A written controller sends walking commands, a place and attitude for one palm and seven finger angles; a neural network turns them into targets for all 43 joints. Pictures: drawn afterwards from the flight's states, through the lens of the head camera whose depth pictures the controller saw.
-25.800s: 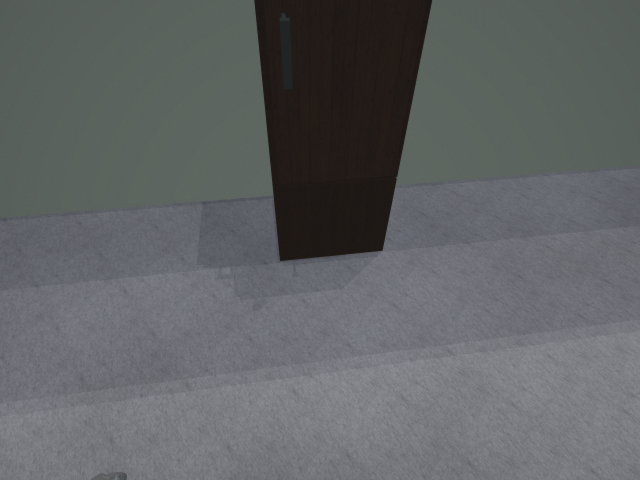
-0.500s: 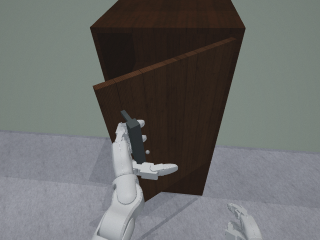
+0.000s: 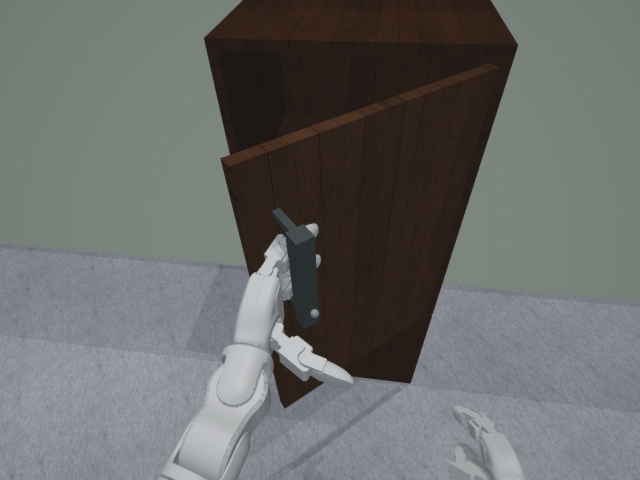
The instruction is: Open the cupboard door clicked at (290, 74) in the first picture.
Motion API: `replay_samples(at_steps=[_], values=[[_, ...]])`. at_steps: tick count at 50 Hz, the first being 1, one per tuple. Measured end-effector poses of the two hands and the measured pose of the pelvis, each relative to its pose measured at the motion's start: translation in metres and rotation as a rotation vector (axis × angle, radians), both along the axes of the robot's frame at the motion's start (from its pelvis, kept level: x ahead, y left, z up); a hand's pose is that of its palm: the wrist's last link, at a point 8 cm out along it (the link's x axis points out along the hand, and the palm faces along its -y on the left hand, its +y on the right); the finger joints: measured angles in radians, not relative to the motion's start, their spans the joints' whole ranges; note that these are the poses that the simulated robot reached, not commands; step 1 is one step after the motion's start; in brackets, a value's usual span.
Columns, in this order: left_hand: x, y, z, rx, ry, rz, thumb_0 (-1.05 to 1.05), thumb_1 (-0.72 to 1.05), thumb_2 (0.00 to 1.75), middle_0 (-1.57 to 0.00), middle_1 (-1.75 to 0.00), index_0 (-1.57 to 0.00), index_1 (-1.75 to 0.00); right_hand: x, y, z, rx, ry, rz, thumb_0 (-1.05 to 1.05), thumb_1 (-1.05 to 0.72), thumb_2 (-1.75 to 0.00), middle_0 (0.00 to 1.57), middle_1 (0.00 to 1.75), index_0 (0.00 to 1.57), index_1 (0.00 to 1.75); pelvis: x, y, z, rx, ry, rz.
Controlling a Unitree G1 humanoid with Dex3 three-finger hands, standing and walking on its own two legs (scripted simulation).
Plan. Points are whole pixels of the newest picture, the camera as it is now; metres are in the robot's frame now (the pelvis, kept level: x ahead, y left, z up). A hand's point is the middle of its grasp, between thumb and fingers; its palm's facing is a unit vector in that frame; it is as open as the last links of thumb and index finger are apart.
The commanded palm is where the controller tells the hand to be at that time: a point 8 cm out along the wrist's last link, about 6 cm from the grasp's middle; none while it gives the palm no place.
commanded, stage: slide the hand sideways off the handle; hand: left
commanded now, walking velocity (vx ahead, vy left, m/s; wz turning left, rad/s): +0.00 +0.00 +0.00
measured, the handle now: (294, 270) +0.34 +0.06 +0.11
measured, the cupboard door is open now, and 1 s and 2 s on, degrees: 42 43 43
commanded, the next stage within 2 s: draw the hand back to the body in 1.04 s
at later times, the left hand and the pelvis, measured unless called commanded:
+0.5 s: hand (300, 338) +0.24 +0.04 +0.12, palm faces -0.15 -0.99 +0.01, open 16.2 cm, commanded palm +0.21 +0.11 +0.11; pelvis +0.00 +0.00 +0.01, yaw -3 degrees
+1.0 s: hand (232, 378) +0.20 +0.11 +0.11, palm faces -0.07 -1.00 -0.02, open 16.3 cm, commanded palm +0.17 +0.16 +0.11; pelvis +0.02 -0.01 -0.01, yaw -1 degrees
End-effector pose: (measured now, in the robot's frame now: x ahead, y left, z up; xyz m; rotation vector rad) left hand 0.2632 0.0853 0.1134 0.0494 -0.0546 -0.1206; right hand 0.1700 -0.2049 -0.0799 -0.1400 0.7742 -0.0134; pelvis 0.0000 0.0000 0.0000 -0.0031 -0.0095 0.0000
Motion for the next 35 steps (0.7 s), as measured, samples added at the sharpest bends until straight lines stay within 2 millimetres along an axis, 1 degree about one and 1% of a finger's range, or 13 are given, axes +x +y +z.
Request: replay_samples(at_steps=[2, 4, 9, 14, 19, 29, 35], values=[[-0.003, -0.002, -0.001, -0.018, 0.005, -0.063, -0.01, -0.5, 0.3, -0.25, -0.42, -0.19, -0.42, -0.006, -0.001, 0.0, 0.0, -0.012, -0.015, 0.01, -0.91, -0.89, 0.2, 0.3, 0.2, 0.3, -0.002, 0.002, 0.0, -0.002, -0.005, -0.001], [-0.003, -0.006, -0.003, -0.044, 0.021, -0.083, -0.01, -0.51, 0.3, -0.22, -0.38, -0.17, -0.38, -0.011, -0.002, 0.0, -0.002, -0.019, -0.029, 0.01, -0.91, -0.89, 0.2, 0.3, 0.2, 0.3, -0.004, 0.003, 0.0, -0.002, -0.008, -0.007], [-0.006, -0.011, -0.003, -0.058, 0.029, -0.064, -0.01, -0.51, 0.3, -0.19, -0.35, -0.19, -0.35, -0.021, -0.004, 0.004, 0.002, -0.034, -0.053, 0.01, -0.91, -0.89, 0.2, 0.3, 0.2, 0.3, -0.006, 0.004, 0.002, 0.004, -0.014, -0.029], [-0.014, -0.009, 0.0, -0.077, 0.018, -0.052, -0.01, -0.5, 0.3, -0.19, -0.34, -0.19, -0.33, -0.022, -0.007, 0.011, 0.01, -0.055, -0.066, 0.01, -0.91, -0.89, 0.2, 0.3, 0.2, 0.3, -0.004, 0.001, 0.004, 0.006, -0.021, -0.049], [-0.024, 0.001, 0.001, -0.063, 0.008, -0.039, -0.01, -0.5, 0.3, -0.19, -0.33, -0.18, -0.32, -0.015, -0.011, 0.016, 0.001, -0.067, -0.062, 0.01, -0.91, -0.89, 0.2, 0.3, 0.2, 0.3, -0.001, -0.002, 0.006, 0.004, -0.027, -0.05], [-0.038, 0.021, 0.0, -0.062, 0.029, -0.021, -0.01, -0.5, 0.3, -0.2, -0.33, -0.2, -0.32, 0.01, -0.017, 0.026, -0.012, -0.125, -0.049, 0.01, -0.91, -0.89, 0.2, 0.3, 0.2, 0.3, 0.01, -0.006, 0.006, 0.007, -0.012, -0.048], [-0.048, 0.037, -0.001, -0.051, 0.035, 0.002, -0.01, -0.5, 0.3, -0.21, -0.33, -0.21, -0.33, 0.02, -0.019, 0.027, -0.009, -0.154, -0.042, 0.01, -0.91, -0.89, 0.2, 0.3, 0.2, 0.3, 0.018, -0.01, 0.004, 0.01, 0.006, -0.046]])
